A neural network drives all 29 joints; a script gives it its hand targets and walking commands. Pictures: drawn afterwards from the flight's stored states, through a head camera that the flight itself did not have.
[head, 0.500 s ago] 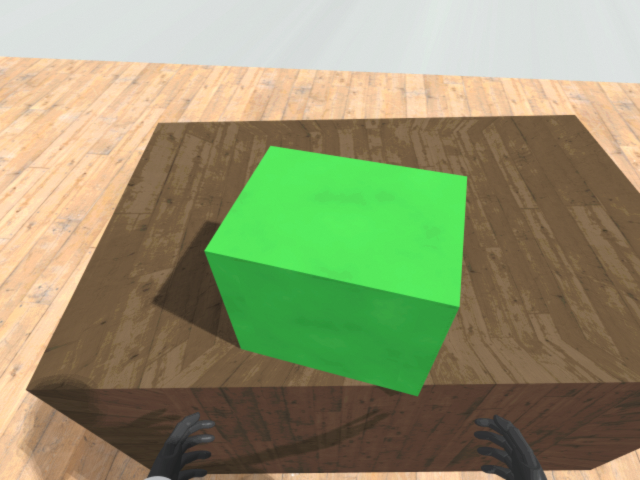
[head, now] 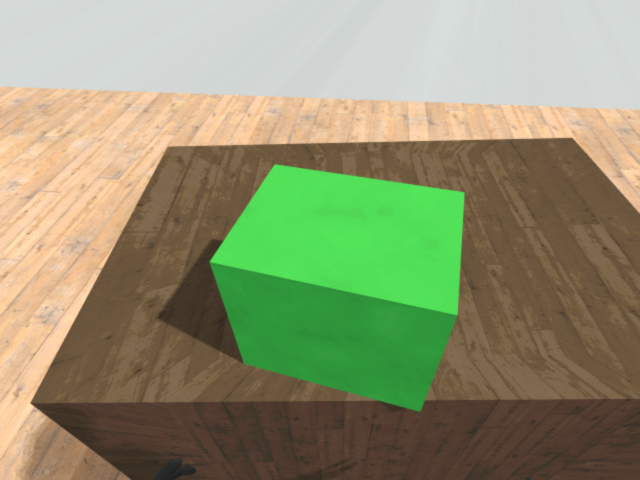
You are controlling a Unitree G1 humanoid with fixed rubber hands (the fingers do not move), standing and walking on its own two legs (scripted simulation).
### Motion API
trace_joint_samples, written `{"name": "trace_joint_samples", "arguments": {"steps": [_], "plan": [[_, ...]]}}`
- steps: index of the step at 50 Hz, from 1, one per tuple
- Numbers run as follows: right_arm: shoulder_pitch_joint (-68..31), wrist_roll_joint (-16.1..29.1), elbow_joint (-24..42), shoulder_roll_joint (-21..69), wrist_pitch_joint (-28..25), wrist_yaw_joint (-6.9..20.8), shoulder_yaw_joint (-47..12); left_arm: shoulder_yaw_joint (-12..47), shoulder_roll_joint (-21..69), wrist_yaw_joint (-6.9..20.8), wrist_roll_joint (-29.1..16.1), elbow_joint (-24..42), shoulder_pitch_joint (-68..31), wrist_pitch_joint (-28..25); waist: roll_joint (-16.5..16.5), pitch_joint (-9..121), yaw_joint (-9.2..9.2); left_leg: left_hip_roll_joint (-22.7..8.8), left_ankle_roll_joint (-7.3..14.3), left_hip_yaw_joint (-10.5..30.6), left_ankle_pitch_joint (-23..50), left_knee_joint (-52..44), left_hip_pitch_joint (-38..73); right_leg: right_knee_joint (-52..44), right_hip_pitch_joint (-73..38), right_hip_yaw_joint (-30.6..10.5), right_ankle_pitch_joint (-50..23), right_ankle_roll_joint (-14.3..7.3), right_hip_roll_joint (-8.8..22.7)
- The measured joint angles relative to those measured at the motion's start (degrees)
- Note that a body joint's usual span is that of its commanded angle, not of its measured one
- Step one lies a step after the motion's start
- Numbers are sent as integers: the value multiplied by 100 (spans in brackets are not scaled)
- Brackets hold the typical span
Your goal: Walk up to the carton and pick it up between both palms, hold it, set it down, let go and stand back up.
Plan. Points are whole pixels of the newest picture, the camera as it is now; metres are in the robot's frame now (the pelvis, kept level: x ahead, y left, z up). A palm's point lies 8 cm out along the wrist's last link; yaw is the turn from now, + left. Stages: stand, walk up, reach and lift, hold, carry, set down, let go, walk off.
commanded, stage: stand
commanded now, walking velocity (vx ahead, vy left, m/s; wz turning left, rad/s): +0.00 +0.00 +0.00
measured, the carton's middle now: (345, 284) +0.42 +0.00 -0.01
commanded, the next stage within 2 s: none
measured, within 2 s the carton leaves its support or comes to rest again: neither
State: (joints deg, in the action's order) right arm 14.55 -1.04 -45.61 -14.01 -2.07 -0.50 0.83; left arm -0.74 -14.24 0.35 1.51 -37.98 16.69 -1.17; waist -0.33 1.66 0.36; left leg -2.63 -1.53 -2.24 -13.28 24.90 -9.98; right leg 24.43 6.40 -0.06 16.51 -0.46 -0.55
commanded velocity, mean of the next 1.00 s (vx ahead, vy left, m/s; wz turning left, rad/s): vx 0.00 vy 0.00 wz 0.00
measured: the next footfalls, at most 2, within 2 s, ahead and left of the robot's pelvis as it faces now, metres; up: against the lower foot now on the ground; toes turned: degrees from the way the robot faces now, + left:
none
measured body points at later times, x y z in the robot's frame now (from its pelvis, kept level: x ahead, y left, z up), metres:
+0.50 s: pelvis -0.05 +0.01 +0.00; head -0.07 +0.01 +0.45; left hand -0.01 +0.27 -0.13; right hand -0.01 -0.24 -0.14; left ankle +0.00 +0.14 -0.74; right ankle -0.04 -0.11 -0.74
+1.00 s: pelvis -0.06 +0.01 +0.00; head -0.08 +0.00 +0.45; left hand -0.08 +0.26 -0.14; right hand -0.05 -0.25 -0.15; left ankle +0.00 +0.14 -0.74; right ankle -0.04 -0.11 -0.74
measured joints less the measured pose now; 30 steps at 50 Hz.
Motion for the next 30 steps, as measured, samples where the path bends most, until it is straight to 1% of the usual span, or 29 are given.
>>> {"name": "trace_joint_samples", "arguments": {"steps": [11,21,30], "plan": [[285,1,-319,-103,83,64,-84,94,-121,-38,-45,-368,414,-40,129,-215,-27,54,50,58,204,-22,-96,-9,76,58,-177,40,49],[428,2,-531,-46,92,76,-201,202,-69,-61,-84,-584,540,-24,94,-222,-41,83,86,70,376,-5,-175,56,169,67,-320,73,77],[615,24,-692,-38,138,69,-201,177,-66,-68,-60,-815,726,2,43,-237,-58,123,122,75,448,67,-377,194,398,67,-387,97,116]]}}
